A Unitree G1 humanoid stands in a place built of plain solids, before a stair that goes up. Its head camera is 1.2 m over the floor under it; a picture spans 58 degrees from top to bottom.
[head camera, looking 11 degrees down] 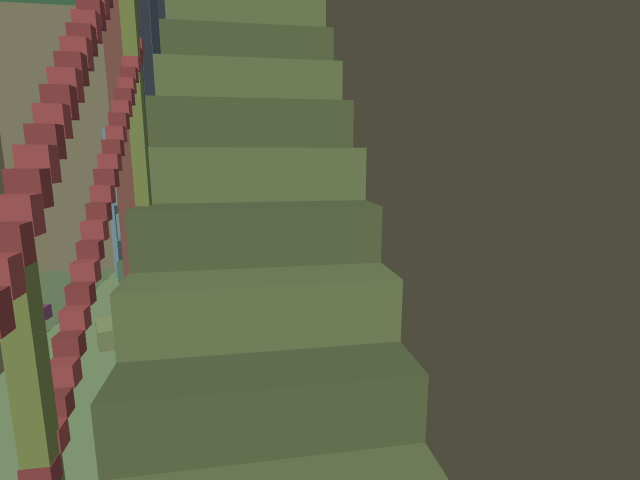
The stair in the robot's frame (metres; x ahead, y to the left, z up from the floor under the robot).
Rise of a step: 0.21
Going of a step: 0.22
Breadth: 0.86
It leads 10 degrees to the left of straight ahead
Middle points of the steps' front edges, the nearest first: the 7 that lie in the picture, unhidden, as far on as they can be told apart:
1.01 0.13 0.62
1.23 0.16 0.82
1.45 0.20 1.03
1.66 0.24 1.23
1.88 0.28 1.44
2.10 0.31 1.64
2.32 0.35 1.85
